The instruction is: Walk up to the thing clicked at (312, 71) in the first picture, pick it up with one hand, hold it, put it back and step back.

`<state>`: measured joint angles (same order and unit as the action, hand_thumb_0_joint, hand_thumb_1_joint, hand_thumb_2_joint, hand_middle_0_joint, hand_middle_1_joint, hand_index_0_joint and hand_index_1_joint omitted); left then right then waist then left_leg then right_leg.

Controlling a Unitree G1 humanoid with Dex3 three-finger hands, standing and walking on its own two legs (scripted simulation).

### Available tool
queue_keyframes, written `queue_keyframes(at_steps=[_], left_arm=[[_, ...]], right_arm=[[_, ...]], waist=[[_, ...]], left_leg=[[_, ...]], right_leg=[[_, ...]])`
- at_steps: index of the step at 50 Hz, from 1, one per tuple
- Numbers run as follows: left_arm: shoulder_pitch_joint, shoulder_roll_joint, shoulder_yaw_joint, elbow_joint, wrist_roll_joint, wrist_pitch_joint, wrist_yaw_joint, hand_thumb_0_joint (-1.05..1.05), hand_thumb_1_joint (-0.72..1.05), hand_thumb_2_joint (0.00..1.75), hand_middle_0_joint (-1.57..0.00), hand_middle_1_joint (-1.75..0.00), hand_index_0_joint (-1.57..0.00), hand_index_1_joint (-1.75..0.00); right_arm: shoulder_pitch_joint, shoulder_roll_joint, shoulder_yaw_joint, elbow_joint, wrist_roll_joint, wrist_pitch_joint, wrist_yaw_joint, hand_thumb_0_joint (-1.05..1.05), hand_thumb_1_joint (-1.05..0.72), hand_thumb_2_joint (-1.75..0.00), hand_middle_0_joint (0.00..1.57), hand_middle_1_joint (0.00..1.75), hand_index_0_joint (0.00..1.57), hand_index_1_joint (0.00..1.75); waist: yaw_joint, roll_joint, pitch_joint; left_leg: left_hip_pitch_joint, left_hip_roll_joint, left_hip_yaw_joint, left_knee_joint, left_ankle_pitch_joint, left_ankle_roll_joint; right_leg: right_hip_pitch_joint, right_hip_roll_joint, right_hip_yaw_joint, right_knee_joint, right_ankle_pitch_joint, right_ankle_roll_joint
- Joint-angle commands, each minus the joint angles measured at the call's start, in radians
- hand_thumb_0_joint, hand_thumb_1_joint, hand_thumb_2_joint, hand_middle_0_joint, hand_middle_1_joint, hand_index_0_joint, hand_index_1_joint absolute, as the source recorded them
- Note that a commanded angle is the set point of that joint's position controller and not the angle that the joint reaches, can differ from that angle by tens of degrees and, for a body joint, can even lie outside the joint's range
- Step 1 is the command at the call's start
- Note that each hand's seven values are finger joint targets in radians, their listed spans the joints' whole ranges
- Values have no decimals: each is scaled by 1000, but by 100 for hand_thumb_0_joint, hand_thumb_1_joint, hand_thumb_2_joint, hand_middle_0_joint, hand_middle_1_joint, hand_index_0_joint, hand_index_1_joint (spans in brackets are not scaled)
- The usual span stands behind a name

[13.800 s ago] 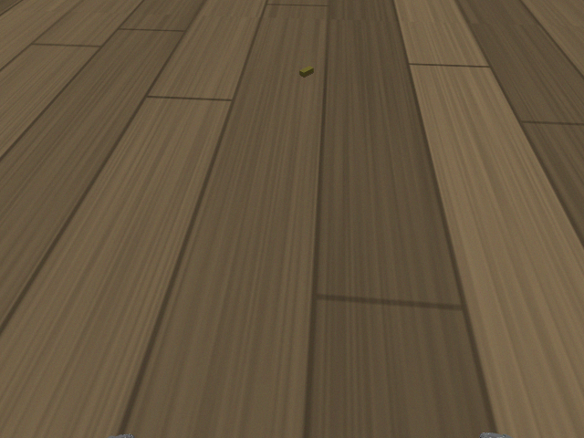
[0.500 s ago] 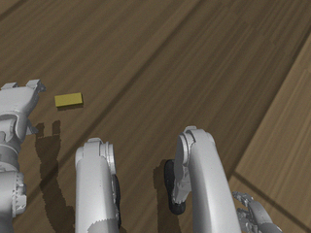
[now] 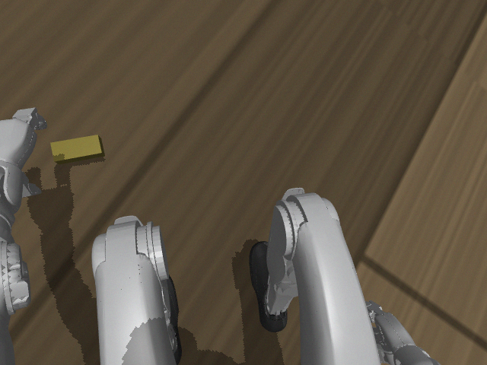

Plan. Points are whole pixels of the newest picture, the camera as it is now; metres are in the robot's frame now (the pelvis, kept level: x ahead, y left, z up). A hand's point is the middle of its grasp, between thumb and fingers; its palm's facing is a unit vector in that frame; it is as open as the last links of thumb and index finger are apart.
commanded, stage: rise first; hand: left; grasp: from above
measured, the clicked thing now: (78, 149) +0.49 +0.27 -0.33
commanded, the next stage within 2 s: none
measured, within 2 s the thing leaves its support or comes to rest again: neither
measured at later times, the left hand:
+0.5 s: hand (27, 160) +0.44 +0.32 -0.20, palm faces -0.46 -0.08 -0.89, open 12.3 cm
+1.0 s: hand (35, 157) +0.45 +0.31 -0.21, palm faces -0.46 -0.09 -0.88, open 11.9 cm
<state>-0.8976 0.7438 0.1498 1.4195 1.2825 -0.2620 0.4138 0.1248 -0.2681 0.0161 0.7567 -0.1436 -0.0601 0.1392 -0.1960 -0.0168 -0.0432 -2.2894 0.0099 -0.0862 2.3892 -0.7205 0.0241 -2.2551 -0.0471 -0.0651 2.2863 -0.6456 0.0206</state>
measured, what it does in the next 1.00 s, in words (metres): stands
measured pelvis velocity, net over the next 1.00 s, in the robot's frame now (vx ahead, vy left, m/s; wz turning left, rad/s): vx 0.00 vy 0.00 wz -0.04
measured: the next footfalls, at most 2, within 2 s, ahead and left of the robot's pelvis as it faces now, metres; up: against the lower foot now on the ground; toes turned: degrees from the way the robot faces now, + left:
none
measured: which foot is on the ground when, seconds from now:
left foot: down 0.00-1.00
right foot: down 0.00-1.00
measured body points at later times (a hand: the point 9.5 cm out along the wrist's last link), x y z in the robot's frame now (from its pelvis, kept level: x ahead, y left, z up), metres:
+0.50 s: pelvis +0.00 +0.00 -0.01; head +0.25 +0.08 +0.35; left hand +0.46 +0.32 -0.15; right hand +0.06 -0.28 -0.11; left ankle +0.07 +0.12 -0.31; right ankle +0.11 -0.13 -0.31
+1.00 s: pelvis +0.00 +0.00 -0.02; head +0.26 +0.08 +0.34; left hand +0.47 +0.31 -0.16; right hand +0.04 -0.28 -0.12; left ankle +0.07 +0.12 -0.31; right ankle +0.11 -0.13 -0.31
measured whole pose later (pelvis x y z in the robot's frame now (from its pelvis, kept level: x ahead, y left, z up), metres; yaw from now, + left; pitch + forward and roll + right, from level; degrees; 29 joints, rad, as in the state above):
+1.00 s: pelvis +0.00 +0.00 -0.02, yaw -2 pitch +34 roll -9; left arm -0.94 0.82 0.17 1.49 1.29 -0.26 0.45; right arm 0.15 -0.29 0.08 0.74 -0.17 -0.08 0.17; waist -0.25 -0.03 0.00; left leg -2.34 0.01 -0.12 2.47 -0.72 0.03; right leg -2.29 -0.04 -0.09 2.33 -0.64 0.03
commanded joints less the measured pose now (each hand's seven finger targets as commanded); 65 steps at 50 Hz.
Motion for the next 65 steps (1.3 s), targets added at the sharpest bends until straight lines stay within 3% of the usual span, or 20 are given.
queue_keyframes(at_steps=[1,2,9,10,15,17,18,22,24,30,31,32,35,42,45,49,52,58,60,65], left_arm=[[-235,281,37,-125,-16,-5,34,0,-22,73,-35,-76,-37,-74],[-251,291,44,-143,-23,-8,36,0,-21,72,-34,-77,-36,-74],[-247,292,42,-161,-18,-11,38,0,-26,76,-33,-76,-34,-75],[-248,292,45,-155,-17,-12,39,0,-26,77,-32,-76,-33,-75],[-257,287,36,-133,-14,-14,50,0,-24,75,-34,-74,-35,-73],[-262,281,31,-119,-8,-15,55,0,-23,74,-35,-73,-36,-72],[-270,289,30,-118,-11,-14,56,0,-23,74,-35,-73,-36,-73],[-274,279,23,-90,-5,-6,58,0,-25,76,-33,-74,-34,-74],[-283,295,20,-102,0,-6,59,0,-24,76,-35,-74,-35,-74],[-298,310,31,-77,-5,-2,67,0,-25,77,-34,-74,-34,-74],[-307,305,25,-66,-2,-3,68,0,-29,82,-37,-71,-34,-75],[-322,301,12,-70,1,-4,65,0,-25,77,-36,-73,-35,-74],[-301,327,33,-65,-1,-3,71,0,-22,75,-39,-70,-38,-72],[-312,326,27,-40,3,3,70,0,-18,71,-41,-68,-41,-69],[-296,347,46,-65,-3,1,74,0,-17,70,-43,-67,-42,-68],[-328,347,37,-46,-3,-2,69,0,-15,68,-45,-65,-44,-66],[-294,352,36,-27,1,-3,65,0,-14,67,-46,-63,-45,-64],[-281,385,67,-99,-4,-7,71,0,-11,65,-48,-61,-47,-62],[-282,360,52,-108,-9,-3,70,0,-10,64,-48,-62,-48,-63],[-317,300,6,-65,-7,3,59,0,-8,63,-51,-58,-50,-59]], right_arm=[[226,-245,-76,-8,-7,-3,-6,0,-91,-90,20,30,20,30],[218,-250,-82,-6,-1,-2,-7,0,-90,-90,20,30,20,30],[235,-262,-76,-7,-8,2,2,0,-90,-90,20,30,20,30],[245,-267,-74,-7,-9,2,4,0,-90,-90,20,30,20,30],[230,-270,-70,-9,-8,4,3,0,-90,-90,20,30,20,30],[230,-270,-62,-13,-12,4,5,0,-90,-90,20,30,20,30],[228,-272,-63,-10,-7,3,4,0,-90,-90,20,30,20,30],[236,-279,-57,-10,-15,-5,7,0,-90,-90,20,30,20,30],[230,-278,-53,-13,-12,-3,6,0,-90,-90,20,30,20,30],[225,-284,-43,-11,-19,-11,8,0,-90,-90,20,30,20,30],[224,-285,-42,-13,-19,-10,9,0,-90,-90,20,30,20,30],[228,-282,-42,-13,-16,-13,10,0,-90,-90,20,30,20,30],[230,-283,-37,-14,-17,-14,11,0,-90,-90,20,30,20,30],[239,-288,-29,-10,-22,-22,16,0,-90,-90,20,30,20,30],[238,-290,-28,-14,-21,-20,16,0,-90,-90,20,30,20,30],[234,-293,-27,-12,-24,-20,18,0,-90,-90,20,30,20,30],[235,-290,-21,-15,-28,-24,22,0,-90,-90,20,30,20,30],[236,-293,-26,-15,-26,-22,26,0,-90,-90,20,30,20,30],[231,-288,-30,-11,-21,-17,25,0,-91,-90,20,30,20,30],[242,-288,-30,-7,-20,-19,25,0,-90,-90,20,30,20,30]], waist=[[-1,237,-706],[8,249,-711],[-5,290,-706],[-19,292,-701],[-16,303,-684],[-29,304,-670],[-19,300,-670],[-37,299,-643],[-33,305,-673],[-41,327,-642],[-53,317,-636],[-58,312,-637],[-44,313,-642],[-67,315,-630],[-49,348,-663],[-70,326,-633],[-63,323,-612],[-43,345,-679],[-41,351,-689],[-73,318,-621]], left_leg=[[496,-34,60,-252,230,13],[505,-32,58,-253,226,11],[540,-26,40,-249,268,1],[545,-25,38,-245,278,1],[528,-24,32,-245,250,-1],[513,-27,34,-240,245,1],[513,-27,34,-243,241,1],[516,-24,30,-241,225,2],[510,-27,38,-229,236,3],[505,-24,25,-238,210,1],[492,-24,22,-233,201,2],[490,-24,22,-231,195,2],[482,-27,32,-220,212,4],[481,-24,30,-202,226,3],[501,-24,27,-210,250,-1],[470,-25,24,-203,220,1],[454,-25,35,-190,205,4],[481,-26,38,-195,251,1],[501,-25,35,-199,261,-2],[458,-25,29,-204,210,2]], right_leg=[[382,46,-58,-211,191,-49],[358,46,-57,-204,184,-52],[333,48,-70,-180,214,-56],[332,46,-73,-180,225,-52],[296,51,-78,-168,201,-55],[302,52,-80,-172,198,-52],[296,52,-79,-169,196,-55],[281,49,-85,-167,187,-51],[311,55,-82,-171,200,-53],[273,50,-91,-155,178,-49],[268,52,-94,-154,173,-49],[270,54,-92,-156,170,-53],[290,54,-88,-156,182,-52],[286,55,-93,-147,200,-50],[302,55,-97,-140,215,-49],[281,56,-98,-140,196,-50],[290,59,-96,-144,184,-51],[327,58,-95,-137,222,-52],[316,59,-94,-136,230,-54],[277,58,-98,-153,191,-53]])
